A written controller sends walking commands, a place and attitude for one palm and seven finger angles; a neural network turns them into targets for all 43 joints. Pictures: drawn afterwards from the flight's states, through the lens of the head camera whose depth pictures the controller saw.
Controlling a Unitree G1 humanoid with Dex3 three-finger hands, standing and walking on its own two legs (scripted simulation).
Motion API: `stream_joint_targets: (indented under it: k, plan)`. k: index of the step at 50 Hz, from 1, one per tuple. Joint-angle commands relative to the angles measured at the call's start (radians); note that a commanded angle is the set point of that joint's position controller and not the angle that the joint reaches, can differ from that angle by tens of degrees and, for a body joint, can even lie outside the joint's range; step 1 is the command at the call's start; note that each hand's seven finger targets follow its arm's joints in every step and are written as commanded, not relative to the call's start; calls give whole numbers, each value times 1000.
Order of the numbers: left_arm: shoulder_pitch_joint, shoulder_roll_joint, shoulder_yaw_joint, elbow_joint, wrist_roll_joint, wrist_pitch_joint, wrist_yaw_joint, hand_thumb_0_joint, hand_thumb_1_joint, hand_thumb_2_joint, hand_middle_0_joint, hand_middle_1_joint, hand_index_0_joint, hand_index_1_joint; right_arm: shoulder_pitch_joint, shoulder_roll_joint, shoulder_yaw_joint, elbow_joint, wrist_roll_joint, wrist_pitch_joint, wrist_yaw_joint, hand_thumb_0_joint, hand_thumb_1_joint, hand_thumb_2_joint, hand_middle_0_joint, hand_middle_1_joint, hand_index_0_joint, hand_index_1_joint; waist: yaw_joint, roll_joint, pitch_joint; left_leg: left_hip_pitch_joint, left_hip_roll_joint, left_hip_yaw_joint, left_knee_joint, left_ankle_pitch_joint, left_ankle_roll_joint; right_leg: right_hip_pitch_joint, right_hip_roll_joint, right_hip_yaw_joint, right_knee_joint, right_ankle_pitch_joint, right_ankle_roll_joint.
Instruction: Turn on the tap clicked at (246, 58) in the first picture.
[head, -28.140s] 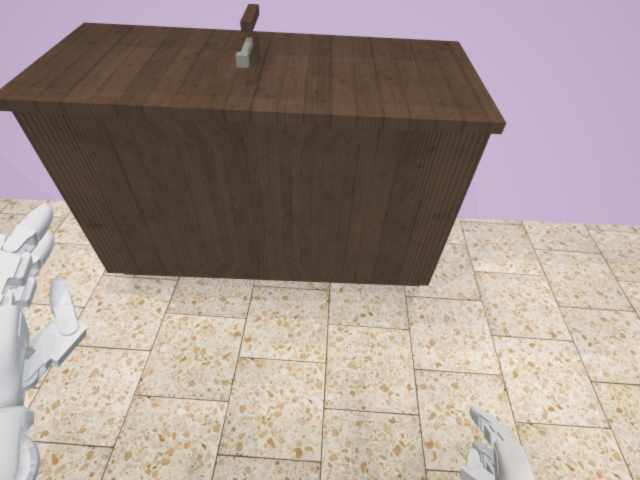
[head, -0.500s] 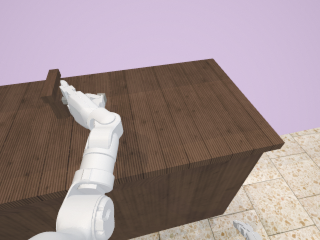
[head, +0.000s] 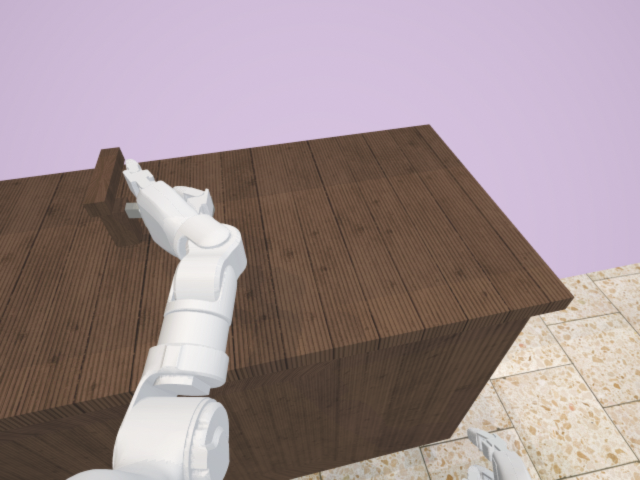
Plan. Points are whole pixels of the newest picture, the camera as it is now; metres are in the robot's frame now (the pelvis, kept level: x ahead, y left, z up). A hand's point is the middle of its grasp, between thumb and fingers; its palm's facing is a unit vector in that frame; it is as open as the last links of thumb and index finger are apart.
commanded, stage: lift the hand up off the lever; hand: left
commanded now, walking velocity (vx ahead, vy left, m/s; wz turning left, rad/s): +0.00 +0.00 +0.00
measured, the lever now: (203, 208) +0.48 +0.22 +0.09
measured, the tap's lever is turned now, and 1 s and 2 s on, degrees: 78 78 78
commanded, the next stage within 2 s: draw the hand back beside the body in 0.20 s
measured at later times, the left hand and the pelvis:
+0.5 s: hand (213, 211) +0.38 +0.16 +0.17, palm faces +0.38 -0.92 -0.05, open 7.8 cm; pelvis +0.00 +0.00 +0.01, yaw -2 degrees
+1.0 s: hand (145, 284) +0.27 +0.20 +0.16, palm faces +0.20 -0.95 -0.24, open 7.6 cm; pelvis -0.01 +0.02 +0.02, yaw -3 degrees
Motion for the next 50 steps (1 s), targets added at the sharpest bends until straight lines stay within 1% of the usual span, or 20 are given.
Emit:
stream_joint_targets:
  k: [1,6,8,9,15,16,17,19,21,23,25,26,27,28,29,32,34,37,45,50]
  plan:
    - [-451,125,-47,-242,35,-41,-3,0,900,900,-150,-150,-150,-150,-140,-108,-22,-148,4,-40,-7,0,-900,-900,200,300,200,300,0,-95,-292,198,-33,66,-1,316,62,60,-41,15,-102,451,39]
    - [-429,105,-65,-249,26,-30,-16,0,900,900,-150,-150,-150,-150,-154,-107,-18,-152,10,-37,-9,0,-900,-900,200,300,200,300,3,-89,-268,206,-35,65,-9,315,62,58,-44,16,-112,451,39]
    - [-399,145,-29,-264,23,-33,-20,0,900,900,-150,-150,-150,-150,-153,-111,-24,-151,11,-31,-13,0,-900,-900,200,300,200,300,15,-88,-286,213,-35,59,-13,339,61,86,-44,15,-107,479,37]
    - [-405,113,-61,-298,23,-35,-23,0,900,900,-150,-150,-150,-150,-159,-106,-19,-161,12,-32,-11,0,-900,-900,200,300,200,300,12,-69,-291,223,-34,64,-9,358,61,88,-48,18,-103,505,38]
    - [-396,113,-65,-315,17,-29,-29,0,900,900,-150,-150,-150,-150,-174,-105,-18,-159,15,-35,-15,0,-900,-900,200,300,200,300,11,-98,-272,225,-35,61,-14,339,63,80,-48,18,-117,482,42]
    - [-335,122,-232,-403,64,-51,-197,0,900,900,-151,-153,-151,-153,-122,-138,-18,-168,22,-9,-32,0,-900,-900,200,300,200,300,-44,-145,-279,264,-37,77,-16,349,76,88,-44,49,-75,556,44]
    - [-298,201,-151,-434,41,-67,-272,0,900,900,-152,-156,-152,-156,-113,-133,-24,-200,35,-2,-51,0,-900,-900,200,300,200,300,-17,-137,-309,269,-40,80,-19,362,85,121,-43,53,-78,601,43]
    - [-207,254,-147,-509,9,-91,-406,0,900,900,-154,-162,-154,-162,-114,-123,-8,-233,55,19,-74,0,-900,-900,200,300,200,300,1,-71,-302,300,-40,77,-40,366,87,152,-38,65,-80,605,38]
    - [-48,307,-103,-516,-48,-94,-523,0,900,900,-156,-168,-156,-168,-126,-122,7,-264,71,27,-92,0,-900,-900,200,300,200,300,20,-87,-251,290,-36,81,-57,332,87,172,-35,69,-103,608,45]
    - [78,352,6,-510,-127,-54,-546,0,900,900,-158,-174,-158,-174,-164,-117,21,-282,85,31,-104,0,-900,-900,200,300,200,300,59,-96,-184,262,-36,75,-88,283,80,196,-31,63,-145,541,48]
    - [65,353,18,-605,-154,-25,-523,0,900,900,-160,-180,-160,-180,-203,-112,34,-301,94,19,-109,0,-900,-900,200,300,200,300,61,-94,-148,267,-33,81,-99,257,79,184,-35,69,-177,496,57]
    - [232,483,-13,-557,-113,-132,-611,0,900,900,-161,-183,-161,-183,-111,-123,22,-277,62,12,-94,0,-900,-900,200,300,200,300,15,-123,-54,275,-8,69,-109,218,85,147,-56,84,-192,531,69]
    - [284,495,11,-580,-125,-195,-649,0,900,900,-162,-186,-162,-186,-117,-123,21,-302,67,1,-87,0,-900,-900,200,300,200,300,39,-100,-77,269,-11,74,-121,213,90,173,-58,87,-195,527,63]
    - [271,522,14,-652,-123,-248,-673,0,900,900,-163,-189,-163,-189,-127,-123,20,-310,69,-8,-83,0,-900,-900,200,300,200,300,46,1,-87,306,-15,78,-131,227,92,177,-57,89,-205,501,49]
    - [229,505,-25,-738,-117,-298,-690,0,900,900,-164,-192,-164,-192,-123,-116,21,-320,68,-25,-81,0,-900,-900,200,300,200,300,31,39,-92,336,-15,79,-134,231,91,163,-52,84,-212,469,44]
    - [251,499,-58,-795,-108,-383,-712,0,900,900,-167,-201,-167,-201,-117,-125,16,-318,65,-77,-79,0,-900,-900,200,300,200,300,16,11,-74,392,-10,77,-141,222,94,126,-41,81,-251,416,42]
    - [239,471,-100,-796,-100,-418,-720,0,900,900,-169,-207,-169,-207,-109,-129,16,-306,65,-99,-82,0,-900,-900,200,300,200,300,1,23,-50,424,-11,73,-148,204,94,100,-37,75,-269,372,38]
    - [298,429,-137,-742,-97,-445,-730,0,900,900,-172,-216,-172,-216,-107,-134,15,-295,66,-119,-84,0,-900,-900,200,300,200,300,1,-24,-17,432,-10,67,-169,175,97,92,-33,72,-284,324,40]
    - [509,493,-29,-761,-104,-481,-749,0,900,900,-180,-240,-180,-240,-124,-128,23,-301,59,-101,-82,0,-900,-900,200,300,200,300,39,-38,-5,387,-6,54,-209,170,88,152,-36,65,-298,295,34]
    - [567,498,-10,-856,-104,-488,-754,0,900,900,-185,-255,-185,-255,-131,-119,31,-318,55,-105,-79,0,-900,-900,200,300,200,300,44,38,1,389,-3,49,-217,170,81,155,-32,64,-305,276,26]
